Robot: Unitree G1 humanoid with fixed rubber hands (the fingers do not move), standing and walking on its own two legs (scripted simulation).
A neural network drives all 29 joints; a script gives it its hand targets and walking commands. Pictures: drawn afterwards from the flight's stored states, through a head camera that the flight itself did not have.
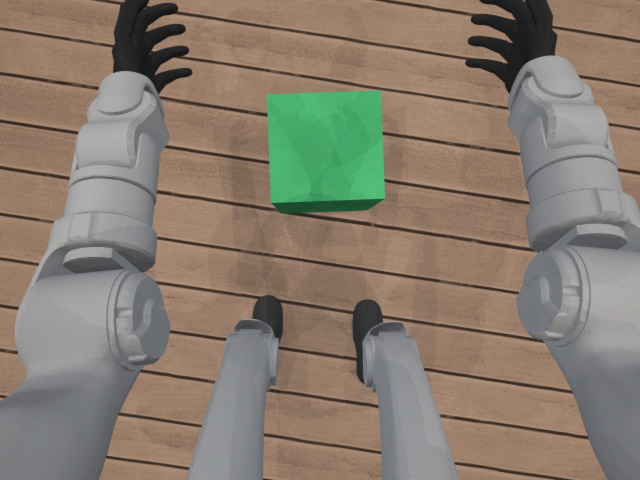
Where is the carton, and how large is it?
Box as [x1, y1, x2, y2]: [267, 90, 384, 213]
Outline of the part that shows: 380,90 267,94 271,203 282,213 365,210 384,198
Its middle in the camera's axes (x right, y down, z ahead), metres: +0.01 -0.17 +0.84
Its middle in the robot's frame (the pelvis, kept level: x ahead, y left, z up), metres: +0.54 +0.00 -0.53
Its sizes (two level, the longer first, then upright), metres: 0.210 0.200 0.250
